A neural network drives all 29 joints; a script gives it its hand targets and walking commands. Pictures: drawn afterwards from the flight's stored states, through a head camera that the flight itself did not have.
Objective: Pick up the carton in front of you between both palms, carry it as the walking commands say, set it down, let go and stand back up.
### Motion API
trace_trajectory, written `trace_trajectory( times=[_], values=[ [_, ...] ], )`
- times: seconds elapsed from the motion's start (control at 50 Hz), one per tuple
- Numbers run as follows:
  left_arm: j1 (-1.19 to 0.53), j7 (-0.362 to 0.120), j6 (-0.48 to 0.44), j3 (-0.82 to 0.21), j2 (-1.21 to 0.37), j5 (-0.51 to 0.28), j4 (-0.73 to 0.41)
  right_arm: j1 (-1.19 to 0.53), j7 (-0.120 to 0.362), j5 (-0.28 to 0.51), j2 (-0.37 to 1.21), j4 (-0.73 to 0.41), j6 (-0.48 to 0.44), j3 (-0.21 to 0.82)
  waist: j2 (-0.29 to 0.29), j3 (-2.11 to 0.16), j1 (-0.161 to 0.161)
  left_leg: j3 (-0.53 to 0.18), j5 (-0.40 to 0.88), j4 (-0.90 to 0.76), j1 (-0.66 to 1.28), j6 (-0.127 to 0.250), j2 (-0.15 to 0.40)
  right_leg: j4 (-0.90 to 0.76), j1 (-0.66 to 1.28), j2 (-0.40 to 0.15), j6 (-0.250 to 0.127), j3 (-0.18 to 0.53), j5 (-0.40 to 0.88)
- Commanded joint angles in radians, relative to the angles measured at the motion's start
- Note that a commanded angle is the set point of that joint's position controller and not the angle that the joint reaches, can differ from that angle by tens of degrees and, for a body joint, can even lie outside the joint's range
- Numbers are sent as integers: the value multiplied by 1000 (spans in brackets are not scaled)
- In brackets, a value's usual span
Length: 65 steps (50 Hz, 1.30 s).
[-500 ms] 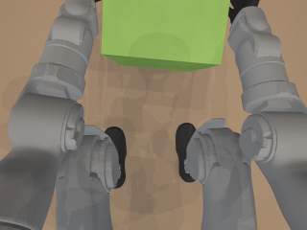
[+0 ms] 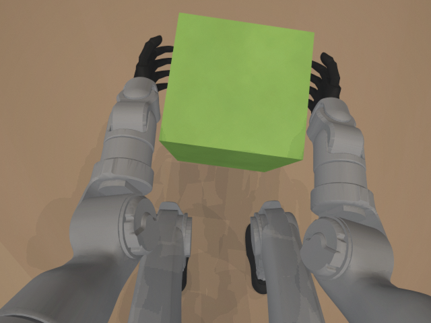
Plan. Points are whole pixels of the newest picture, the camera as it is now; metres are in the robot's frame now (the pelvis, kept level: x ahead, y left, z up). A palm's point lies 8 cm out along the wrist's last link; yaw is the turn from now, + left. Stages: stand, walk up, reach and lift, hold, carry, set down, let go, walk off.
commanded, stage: reach and lift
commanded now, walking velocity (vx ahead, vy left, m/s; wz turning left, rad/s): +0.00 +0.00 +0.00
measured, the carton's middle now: (231, 110) +0.50 -0.02 -0.13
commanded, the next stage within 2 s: none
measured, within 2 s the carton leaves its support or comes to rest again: neither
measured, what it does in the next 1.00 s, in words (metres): rises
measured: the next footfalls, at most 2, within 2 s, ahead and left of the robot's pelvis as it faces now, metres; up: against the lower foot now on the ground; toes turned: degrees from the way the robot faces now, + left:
none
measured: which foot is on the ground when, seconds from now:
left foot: down 0.00-1.00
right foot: down 0.00-1.00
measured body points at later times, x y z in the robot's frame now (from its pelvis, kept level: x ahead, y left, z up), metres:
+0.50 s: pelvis +0.04 +0.00 +0.13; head +0.21 +0.01 +0.54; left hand +0.48 +0.14 +0.08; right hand +0.47 -0.16 +0.09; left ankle +0.12 +0.12 -0.44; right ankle +0.12 -0.13 -0.44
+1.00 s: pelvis +0.09 +0.00 +0.26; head +0.14 +0.00 +0.70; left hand +0.43 +0.15 +0.24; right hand +0.43 -0.15 +0.24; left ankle +0.12 +0.12 -0.44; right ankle +0.12 -0.13 -0.44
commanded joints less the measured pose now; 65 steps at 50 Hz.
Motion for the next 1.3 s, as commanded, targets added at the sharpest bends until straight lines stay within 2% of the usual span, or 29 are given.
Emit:
trace_trajectory(
  times=[0.0, 0.08, 0.18, 0.26, 0.34, 0.52, 0.84, 1.02, 1.12, 1.2, 1.28],
  values=[
    [-557, -235, -9, -378, -1040, -141, -7, -704, 274, 166, 1019, 45, 10, 553, 7, -1010, 16, 128, 57, -221, 617, 34, -115, -227, 548, 117, -9, -127, 85],
    [-514, -241, 7, -459, -1094, -180, -78, -655, 282, 203, 1058, -6, 25, 632, -1, -1087, 21, 121, 123, -263, 733, 29, -114, -269, 626, 120, -3, -124, 137],
    [-442, -244, 20, -561, -1160, -232, -153, -550, 283, 224, 1074, -42, 31, 698, 27, -1088, 0, 105, 181, -323, 843, 15, -114, -325, 701, 121, -12, -114, 191],
    [-370, -240, 23, -601, -1193, -244, -176, -457, 285, 222, 1080, -38, 28, 716, 53, -1026, -10, 91, 190, -385, 907, 7, -114, -382, 749, 123, -22, -100, 202],
    [-291, -228, 16, -606, -1206, -232, -178, -379, 288, 217, 1088, -25, 20, 720, 58, -944, -3, 75, 185, -461, 972, 7, -115, -450, 803, 124, -29, -84, 194],
    [-123, -218, -8, -594, -1215, -194, -176, -223, 292, 188, 1114, -7, 1, 726, 17, -784, 18, 39, 188, -637, 1141, 22, -111, -629, 982, 117, -31, -47, 195],
    [160, -229, -2, -681, -1229, -190, -280, 84, 290, 167, 1138, -66, 6, 809, 1, -557, 25, -16, 328, -966, 1510, 31, -78, -961, 1425, 80, -48, 22, 343],
    [311, -236, 60, -727, -1211, -204, -361, 239, 292, 172, 1124, -138, 66, 853, -7, -388, 35, -31, 457, -1167, 1761, 31, -60, -1169, 1677, 56, -47, 43, 475],
    [369, -241, 116, -750, -1197, -213, -425, 293, 296, 182, 1113, -203, 121, 886, -10, -284, 40, -30, 487, -1273, 1886, 26, -49, -1280, 1806, 43, -45, 45, 503],
    [392, -247, 169, -750, -1176, -215, -475, 326, 303, 185, 1107, -232, 172, 884, -19, -182, 45, -25, 454, -1355, 1950, 26, -42, -1364, 1884, 36, -46, 50, 478],
    [392, -258, 209, -682, -1151, -183, -450, 321, 310, 151, 1078, -206, 208, 817, -17, -49, 45, -20, 337, -1411, 1963, 33, -35, -1420, 1880, 26, -55, 49, 356]
  ],
)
